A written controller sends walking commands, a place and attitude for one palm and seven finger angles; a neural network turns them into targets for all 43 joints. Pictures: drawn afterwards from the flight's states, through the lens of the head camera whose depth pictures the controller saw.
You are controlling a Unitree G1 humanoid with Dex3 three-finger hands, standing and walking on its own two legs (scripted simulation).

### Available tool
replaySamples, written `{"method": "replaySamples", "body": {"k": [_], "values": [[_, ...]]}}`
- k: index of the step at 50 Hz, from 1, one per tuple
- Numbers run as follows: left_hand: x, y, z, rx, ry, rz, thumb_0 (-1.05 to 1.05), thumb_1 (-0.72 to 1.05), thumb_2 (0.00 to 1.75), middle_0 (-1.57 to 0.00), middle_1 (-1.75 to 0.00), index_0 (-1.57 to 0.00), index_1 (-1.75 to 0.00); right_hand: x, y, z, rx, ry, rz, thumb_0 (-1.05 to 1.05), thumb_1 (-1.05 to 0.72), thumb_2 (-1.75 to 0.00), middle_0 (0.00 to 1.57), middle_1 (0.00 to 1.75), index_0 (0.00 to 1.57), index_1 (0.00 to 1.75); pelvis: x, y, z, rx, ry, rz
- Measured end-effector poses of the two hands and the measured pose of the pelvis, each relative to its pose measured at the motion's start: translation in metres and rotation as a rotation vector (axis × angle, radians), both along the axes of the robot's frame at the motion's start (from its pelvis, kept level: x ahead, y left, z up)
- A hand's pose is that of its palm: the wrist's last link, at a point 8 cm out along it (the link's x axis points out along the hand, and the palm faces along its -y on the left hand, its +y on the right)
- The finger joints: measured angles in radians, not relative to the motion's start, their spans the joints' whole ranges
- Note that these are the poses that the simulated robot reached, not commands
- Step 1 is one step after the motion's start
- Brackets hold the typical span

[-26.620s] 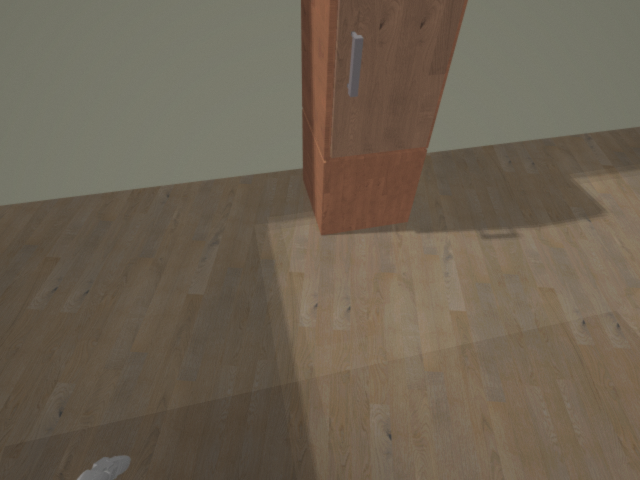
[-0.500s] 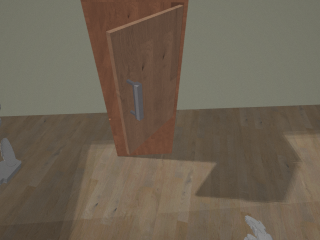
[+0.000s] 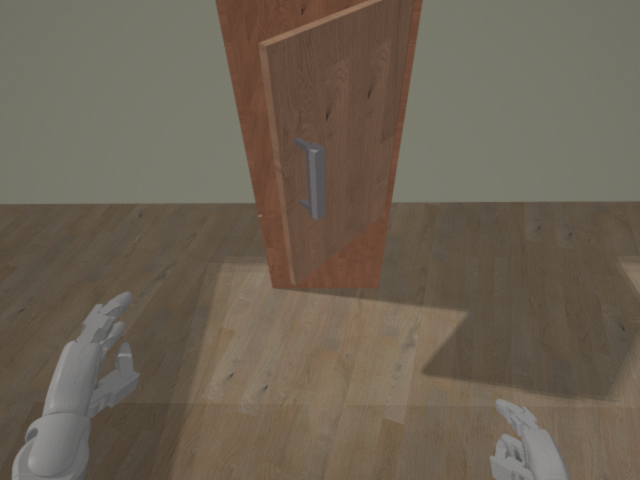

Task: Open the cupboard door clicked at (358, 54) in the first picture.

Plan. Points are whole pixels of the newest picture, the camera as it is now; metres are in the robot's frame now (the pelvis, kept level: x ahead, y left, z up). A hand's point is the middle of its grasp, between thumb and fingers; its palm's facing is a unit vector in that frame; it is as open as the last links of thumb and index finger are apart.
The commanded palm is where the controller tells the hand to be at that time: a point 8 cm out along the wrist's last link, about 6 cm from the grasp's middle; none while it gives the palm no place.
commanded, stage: let the arm hang, fingers relaxed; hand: left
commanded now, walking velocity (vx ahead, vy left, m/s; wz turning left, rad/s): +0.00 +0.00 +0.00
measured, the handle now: (309, 179) +0.64 +0.07 +0.00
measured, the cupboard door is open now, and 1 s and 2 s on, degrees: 46 46 46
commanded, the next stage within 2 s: look to check the result in 1.00 s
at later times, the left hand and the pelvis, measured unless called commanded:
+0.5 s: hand out of the picture -0.10 +0.21 -0.16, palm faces +0.05 -0.97 -0.25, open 7.4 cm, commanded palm none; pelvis -0.03 +0.01 +0.01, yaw +2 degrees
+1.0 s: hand out of the picture +0.04 +0.19 -0.16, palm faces +0.03 -0.97 -0.24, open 7.4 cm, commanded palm none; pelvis +0.00 +0.00 +0.01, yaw +1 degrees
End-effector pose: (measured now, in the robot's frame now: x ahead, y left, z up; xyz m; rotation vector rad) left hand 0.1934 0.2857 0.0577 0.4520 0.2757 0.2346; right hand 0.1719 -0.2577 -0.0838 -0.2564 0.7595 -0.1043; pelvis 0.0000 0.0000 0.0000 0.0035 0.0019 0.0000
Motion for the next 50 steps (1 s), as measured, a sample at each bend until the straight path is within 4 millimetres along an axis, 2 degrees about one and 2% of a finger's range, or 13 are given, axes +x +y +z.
{"method": "replaySamples", "body": {"k": [2,4,7,9,12,16,19,22,26,31,36,42,50], "values": [[-0.017,-0.006,-0.057,-0.069,0.249,0.013,0.01,0.90,0.90,-0.20,-0.30,-0.20,-0.30,-0.006,0.000,-0.007,0.005,0.028,-0.007,0.00,-0.90,-0.90,0.20,0.29,0.20,0.30,-0.007,0.003,-0.002,-0.002,-0.003,0.002],[-0.047,-0.016,-0.104,-0.138,0.459,0.027,0.01,0.90,0.90,-0.20,-0.30,-0.20,-0.30,-0.019,0.001,-0.012,0.007,0.070,-0.018,0.00,-0.90,-0.90,0.20,0.29,0.20,0.30,-0.012,0.004,-0.001,-0.003,-0.010,0.004],[-0.100,-0.036,-0.156,-0.246,0.690,0.061,0.01,0.90,0.90,-0.20,-0.30,-0.20,-0.30,-0.050,0.001,-0.017,-0.008,0.177,-0.028,0.00,-0.90,-0.90,0.20,0.29,0.20,0.30,-0.017,0.002,0.000,-0.003,-0.024,0.011],[-0.137,-0.049,-0.179,-0.309,0.815,0.089,0.02,0.90,0.90,-0.20,-0.30,-0.20,-0.30,-0.075,0.001,-0.020,-0.023,0.267,-0.036,0.00,-0.90,-0.90,0.20,0.29,0.20,0.30,-0.021,0.000,0.002,-0.007,-0.031,0.016],[-0.190,-0.059,-0.197,-0.369,0.963,0.151,0.02,0.92,0.90,-0.21,-0.30,-0.21,-0.30,-0.114,0.002,-0.026,-0.037,0.403,-0.057,0.00,-0.90,-0.90,0.20,0.29,0.20,0.30,-0.026,0.000,0.005,-0.015,-0.035,0.024],[-0.248,-0.057,-0.201,-0.396,1.107,0.233,0.02,0.93,0.90,-0.21,-0.30,-0.21,-0.30,-0.161,0.007,-0.035,-0.031,0.552,-0.091,0.00,-0.90,-0.90,0.20,0.29,0.20,0.30,-0.030,0.001,0.007,-0.024,-0.034,0.031],[-0.278,-0.050,-0.197,-0.388,1.176,0.292,0.02,0.92,0.90,-0.21,-0.30,-0.21,-0.30,-0.189,0.014,-0.041,-0.011,0.630,-0.115,0.00,-0.90,-0.90,0.20,0.29,0.20,0.30,-0.031,0.004,0.008,-0.026,-0.033,0.033],[-0.294,-0.039,-0.190,-0.364,1.211,0.336,0.02,0.91,0.90,-0.21,-0.30,-0.21,-0.30,-0.209,0.022,-0.046,0.014,0.678,-0.133,0.00,-0.90,-0.90,0.20,0.29,0.20,0.30,-0.032,0.006,0.008,-0.026,-0.034,0.034],[-0.296,-0.026,-0.183,-0.327,1.208,0.366,0.01,0.91,0.90,-0.20,-0.30,-0.20,-0.30,-0.222,0.031,-0.052,0.047,0.704,-0.148,0.00,-0.90,-0.90,0.20,0.29,0.20,0.30,-0.032,0.008,0.009,-0.022,-0.034,0.031],[-0.273,-0.017,-0.180,-0.295,1.149,0.360,0.01,0.91,0.90,-0.20,-0.30,-0.20,-0.30,-0.220,0.037,-0.057,0.073,0.690,-0.154,0.00,-0.90,-0.90,0.20,0.29,0.20,0.30,-0.030,0.009,0.009,-0.017,-0.034,0.027],[-0.238,-0.018,-0.181,-0.289,1.070,0.323,0.01,0.91,0.90,-0.20,-0.30,-0.20,-0.30,-0.206,0.035,-0.057,0.077,0.653,-0.155,0.00,-0.90,-0.90,0.20,0.29,0.20,0.30,-0.026,0.008,0.009,-0.011,-0.031,0.024],[-0.196,-0.028,-0.181,-0.301,0.993,0.272,0.01,0.90,0.90,-0.20,-0.30,-0.20,-0.30,-0.183,0.025,-0.054,0.063,0.605,-0.152,0.00,-0.90,-0.90,0.20,0.29,0.20,0.30,-0.017,0.004,0.010,-0.004,-0.027,0.024],[-0.163,-0.044,-0.181,-0.314,0.960,0.234,0.01,0.90,0.90,-0.20,-0.30,-0.20,-0.30,-0.153,0.010,-0.048,0.040,0.566,-0.142,0.00,-0.90,-0.90,0.20,0.29,0.20,0.30,-0.004,-0.003,0.013,-0.002,-0.028,0.024]]}}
